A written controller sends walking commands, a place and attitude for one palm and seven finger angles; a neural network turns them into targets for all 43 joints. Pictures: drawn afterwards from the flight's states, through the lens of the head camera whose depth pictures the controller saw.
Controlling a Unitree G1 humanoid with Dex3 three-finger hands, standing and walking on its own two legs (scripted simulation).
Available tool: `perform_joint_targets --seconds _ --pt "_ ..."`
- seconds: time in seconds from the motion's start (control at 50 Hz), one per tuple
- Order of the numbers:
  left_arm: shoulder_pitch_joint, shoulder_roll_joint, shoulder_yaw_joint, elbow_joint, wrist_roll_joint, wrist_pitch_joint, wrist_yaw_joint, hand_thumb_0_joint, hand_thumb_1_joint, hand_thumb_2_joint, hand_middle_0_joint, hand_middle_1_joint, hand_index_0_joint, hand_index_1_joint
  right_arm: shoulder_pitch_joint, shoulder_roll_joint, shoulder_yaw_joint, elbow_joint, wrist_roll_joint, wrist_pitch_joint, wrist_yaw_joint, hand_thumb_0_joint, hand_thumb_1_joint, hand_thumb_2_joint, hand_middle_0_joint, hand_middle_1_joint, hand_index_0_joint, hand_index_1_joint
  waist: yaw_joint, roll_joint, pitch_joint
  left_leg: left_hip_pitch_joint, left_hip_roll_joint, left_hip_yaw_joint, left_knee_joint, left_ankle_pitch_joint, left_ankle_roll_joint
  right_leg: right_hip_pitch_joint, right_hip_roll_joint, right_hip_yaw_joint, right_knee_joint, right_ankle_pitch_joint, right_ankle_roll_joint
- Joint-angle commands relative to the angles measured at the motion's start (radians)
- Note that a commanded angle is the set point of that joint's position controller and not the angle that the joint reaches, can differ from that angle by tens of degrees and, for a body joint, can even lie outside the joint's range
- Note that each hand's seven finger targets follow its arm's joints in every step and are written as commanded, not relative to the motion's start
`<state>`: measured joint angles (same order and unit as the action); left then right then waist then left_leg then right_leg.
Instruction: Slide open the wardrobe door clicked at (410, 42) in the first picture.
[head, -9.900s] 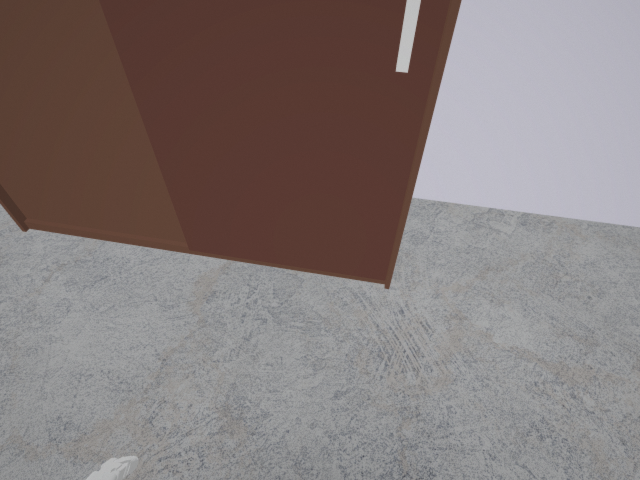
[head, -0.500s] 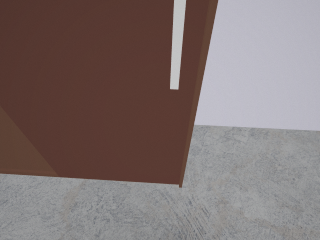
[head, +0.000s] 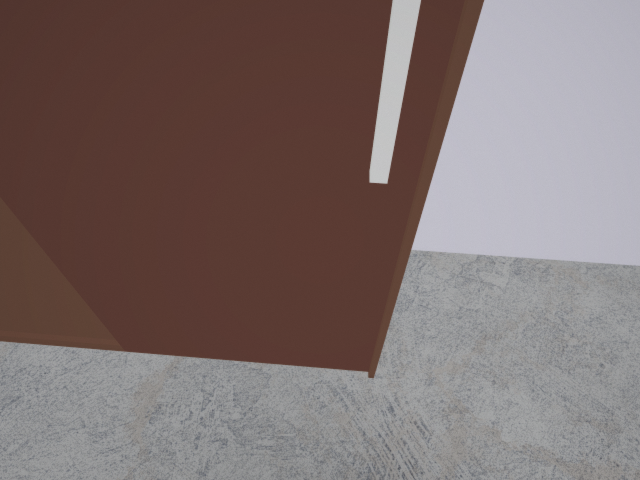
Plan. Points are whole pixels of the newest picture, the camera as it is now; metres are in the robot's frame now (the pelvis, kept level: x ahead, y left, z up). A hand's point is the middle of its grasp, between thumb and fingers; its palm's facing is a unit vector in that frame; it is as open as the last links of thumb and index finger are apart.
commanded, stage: shuffle to correct the standing spot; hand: right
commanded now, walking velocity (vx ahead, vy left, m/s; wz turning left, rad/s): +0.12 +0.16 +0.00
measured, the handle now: (391, 78) +0.53 -0.05 +0.25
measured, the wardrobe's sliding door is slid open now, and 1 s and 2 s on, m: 0.00 0.00 0.00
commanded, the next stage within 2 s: come to a stop and stand still in 0.56 s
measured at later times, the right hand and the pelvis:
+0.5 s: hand out of the picture +0.08 -0.13 -0.18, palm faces +0.11 +0.99 -0.10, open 7.4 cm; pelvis +0.08 +0.03 +0.01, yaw -2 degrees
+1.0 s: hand (368, 473) +0.18 -0.05 -0.16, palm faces +0.14 +0.97 -0.22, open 7.2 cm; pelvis +0.11 +0.13 +0.00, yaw -5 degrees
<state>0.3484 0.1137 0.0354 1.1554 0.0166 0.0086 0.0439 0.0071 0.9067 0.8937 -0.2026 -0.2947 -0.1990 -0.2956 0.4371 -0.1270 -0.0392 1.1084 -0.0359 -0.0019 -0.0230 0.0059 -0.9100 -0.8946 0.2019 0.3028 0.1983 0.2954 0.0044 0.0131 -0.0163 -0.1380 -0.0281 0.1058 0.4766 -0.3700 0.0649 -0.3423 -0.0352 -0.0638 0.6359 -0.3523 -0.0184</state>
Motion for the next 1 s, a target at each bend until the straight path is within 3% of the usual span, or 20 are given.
perform_joint_targets --seconds 0.0,0.04,0.14,0.2,0.22,0.24,0.26,0.28,0.32,0.36,0.42,0.54,0.64,0.66,0.7,0.72,0.76,0.82,0.88,0.98 --pt "-0.063 0.031 0.003 -0.073 0.009 -0.025 0.0 0.0 0.9 0.9 -0.2 -0.3 -0.2 -0.3 0.159 -0.052 -0.002 0.023 0.002 -0.013 -0.016 0.0 -0.9 -0.9 0.2 0.3 0.2 0.3 -0.037 0.111 0.162 0.074 0.29 -0.205 -0.198 0.476 0.066 -0.273 -0.027 -0.027 0.308 -0.109 0.004" --pt "-0.074 0.018 0.002 -0.069 0.007 -0.026 -0.003 0.0 0.9 0.9 -0.2 -0.3 -0.2 -0.3 0.175 -0.051 0.003 0.031 0.002 -0.02 -0.017 0.0 -0.9 -0.9 0.2 0.3 0.2 0.3 -0.042 0.067 0.139 0.122 0.268 -0.159 -0.155 0.674 0.095 -0.278 -0.032 -0.048 0.335 -0.092 0.011" --pt "-0.124 0.016 0.005 -0.095 0.003 -0.025 -0.002 0.0 0.9 0.9 -0.2 -0.3 -0.2 -0.3 0.175 -0.062 0.003 0.035 -0.009 -0.018 -0.02 0.0 -0.9 -0.9 0.2 0.3 0.2 0.3 -0.034 0.098 0.135 0.09 0.243 -0.134 -0.107 0.838 0.107 -0.189 -0.031 -0.104 0.191 -0.08 0.005" --pt "0.033 0.035 0.012 -0.042 0.002 -0.036 0.015 0.0 0.9 0.9 -0.2 -0.3 -0.2 -0.3 0.104 -0.076 -0.001 0.016 0.001 -0.013 -0.008 0.0 -0.9 -0.9 0.2 0.3 0.2 0.3 0.052 0.093 0.055 0.023 0.175 -0.064 0.089 0.962 0.058 0.094 0.011 -0.142 -0.055 0.1 -0.014" --pt "0.138 0.076 0.023 -0.012 0.005 -0.039 0.026 0.0 0.9 0.9 -0.2 -0.3 -0.2 -0.3 0.091 -0.073 -0.002 0.006 0.009 -0.01 -0.004 0.0 -0.9 -0.9 0.2 0.3 0.2 0.3 0.099 0.065 -0.001 -0.109 0.157 -0.052 0.246 0.824 0.015 0.309 -0.07 -0.057 -0.132 0.27 -0.048" --pt "0.228 0.178 0.042 0.003 0.017 -0.044 0.034 0.0 0.9 0.9 -0.2 -0.3 -0.2 -0.3 0.105 -0.02 -0.001 -0.014 0.022 -0.007 0.002 0.0 -0.9 -0.9 0.2 0.3 0.2 0.3 0.12 -0.18 -0.073 -0.334 0.062 0.004 0.533 0.28 -0.051 0.475 -0.376 0.33 -0.206 0.514 -0.177" --pt "0.242 0.217 0.039 0.009 0.005 -0.037 0.037 0.0 0.9 0.9 -0.2 -0.3 -0.2 -0.3 0.078 -0.051 -0.001 -0.036 0.013 -0.005 0.001 0.0 -0.9 -0.9 0.2 0.3 0.2 0.3 0.104 -0.192 -0.065 -0.401 0.023 -0.077 0.747 -0.172 -0.053 0.42 -0.535 0.499 -0.293 0.649 -0.282" --pt "0.17 0.206 0.036 -0.01 0.001 -0.035 0.036 0.0 0.9 0.9 -0.2 -0.3 -0.2 -0.3 0.031 -0.072 -0.009 -0.047 0.004 0.01 -0.003 0.0 -0.9 -0.9 0.2 0.3 0.2 0.3 0.081 -0.103 0.036 -0.42 0.061 -0.149 0.807 -0.172 -0.046 0.281 -0.53 0.456 -0.339 0.506 -0.286" --pt "0.032 0.143 0.017 -0.046 0.005 -0.049 0.035 0.0 0.9 0.9 -0.2 -0.3 -0.2 -0.3 -0.006 -0.04 -0.024 -0.054 -0.012 0.023 0.014 0.0 -0.9 -0.9 0.2 0.3 0.2 0.3 0.018 -0.076 0.183 -0.421 0.109 -0.154 0.779 -0.05 -0.074 0.062 -0.43 0.296 -0.388 0.364 -0.19" --pt "-0.031 0.13 0.013 -0.07 0.007 -0.058 0.024 0.0 0.9 0.9 -0.2 -0.3 -0.2 -0.3 0.052 -0.005 -0.026 -0.046 -0.012 0.038 0.024 0.0 -0.9 -0.9 0.2 0.3 0.2 0.3 -0.026 -0.134 0.157 -0.344 0.106 -0.129 0.743 0.062 -0.092 -0.028 -0.328 0.121 -0.386 0.3 -0.12" --pt "-0.043 0.152 0.028 -0.093 0.009 -0.056 0.016 0.0 0.9 0.9 -0.2 -0.3 -0.2 -0.3 0.039 -0.003 -0.03 -0.064 -0.008 0.054 0.033 0.0 -0.9 -0.9 0.2 0.3 0.2 0.3 -0.031 -0.171 0.117 -0.335 0.112 -0.082 0.625 0.132 -0.119 -0.016 -0.26 0.009 -0.382 0.25 -0.09" --pt "0.038 0.201 0.066 -0.094 0.021 -0.033 0.007 0.0 0.9 0.9 -0.2 -0.3 -0.2 -0.3 -0.177 -0.041 -0.039 -0.15 -0.003 0.053 0.039 0.0 -0.9 -0.9 0.2 0.3 0.2 0.3 0.034 -0.187 0.122 -0.365 0.126 -0.028 0.35 0.093 -0.146 0.1 -0.284 0.032 -0.342 0.351 -0.1" --pt "0.002 0.24 0.09 -0.116 0.023 -0.02 0.004 0.0 0.9 0.9 -0.2 -0.3 -0.2 -0.3 -0.141 -0.085 -0.052 -0.156 0.004 0.029 0.043 0.0 -0.9 -0.9 0.2 0.3 0.2 0.3 0.001 -0.186 0.029 -0.149 0.07 0.008 0.071 0.133 -0.114 0.091 -0.279 0.048 -0.187 0.391 -0.048" --pt "0.006 0.226 0.089 -0.118 0.019 -0.019 0.0 0.0 0.9 0.9 -0.2 -0.3 -0.2 -0.3 -0.08 -0.116 -0.06 -0.137 0.003 0.015 0.041 0.0 -0.9 -0.9 0.2 0.3 0.2 0.3 -0.03 -0.126 -0.017 -0.029 0.086 -0.014 -0.052 0.23 -0.109 0.058 -0.228 0.011 -0.09 0.311 -0.005" --pt "0.044 0.058 0.039 -0.155 0.003 -0.006 -0.014 0.0 0.9 0.9 -0.2 -0.3 -0.2 -0.3 -0.028 -0.276 -0.078 -0.114 -0.003 -0.014 0.016 0.0 -0.9 -0.9 0.2 0.3 0.2 0.3 -0.043 0.356 -0.119 0.114 0.412 -0.296 -0.11 0.641 -0.022 -0.143 -0.03 -0.051 0.284 -0.273 0.063" --pt "0.034 0.083 0.037 -0.158 -0.003 0.006 -0.007 0.0 0.9 0.9 -0.2 -0.3 -0.2 -0.3 -0.068 -0.257 -0.059 -0.129 0.006 -0.015 0.008 0.0 -0.9 -0.9 0.2 0.3 0.2 0.3 -0.041 0.253 -0.139 0.036 0.419 -0.259 -0.103 0.67 0.027 -0.079 -0.05 0.05 0.322 -0.28 0.042" --pt "0.017 0.09 0.041 -0.138 -0.002 0.01 -0.015 0.0 0.9 0.9 -0.2 -0.3 -0.2 -0.3 -0.194 -0.223 -0.058 -0.146 0.003 -0.023 0.001 0.0 -0.9 -0.9 0.2 0.3 0.2 0.3 -0.015 0.289 -0.044 -0.055 0.364 -0.224 -0.116 0.568 0.045 -0.087 -0.059 0.041 0.369 -0.186 0.041" --pt "-0.007 0.071 0.023 -0.114 -0.004 0.01 -0.016 0.0 0.9 0.9 -0.2 -0.3 -0.2 -0.3 -0.193 -0.176 -0.039 -0.143 0.005 -0.018 -0.013 0.0 -0.9 -0.9 0.2 0.3 0.2 0.3 -0.025 0.18 -0.003 -0.057 0.356 -0.184 -0.076 0.753 0.071 -0.083 -0.037 0.034 0.333 -0.136 0.059" --pt "-0.045 0.085 0.024 -0.131 -0.002 0.019 -0.019 0.0 0.9 0.9 -0.2 -0.3 -0.2 -0.3 -0.147 -0.21 -0.052 -0.127 0.004 -0.011 -0.022 0.0 -0.9 -0.9 0.2 0.3 0.2 0.3 -0.054 0.137 -0.021 0.004 0.392 -0.222 -0.073 0.806 0.112 -0.097 -0.008 0.023 0.294 -0.13 0.073" --pt "-0.092 0.092 0.025 -0.175 -0.001 0.024 -0.028 0.0 0.9 0.9 -0.2 -0.3 -0.2 -0.3 -0.156 -0.224 -0.066 -0.137 -0.002 -0.003 -0.031 0.0 -0.9 -0.9 0.2 0.3 0.2 0.3 -0.06 0.133 -0.036 -0.005 0.417 -0.263 -0.103 0.651 0.142 -0.07 -0.003 0.043 0.207 -0.129 0.065"
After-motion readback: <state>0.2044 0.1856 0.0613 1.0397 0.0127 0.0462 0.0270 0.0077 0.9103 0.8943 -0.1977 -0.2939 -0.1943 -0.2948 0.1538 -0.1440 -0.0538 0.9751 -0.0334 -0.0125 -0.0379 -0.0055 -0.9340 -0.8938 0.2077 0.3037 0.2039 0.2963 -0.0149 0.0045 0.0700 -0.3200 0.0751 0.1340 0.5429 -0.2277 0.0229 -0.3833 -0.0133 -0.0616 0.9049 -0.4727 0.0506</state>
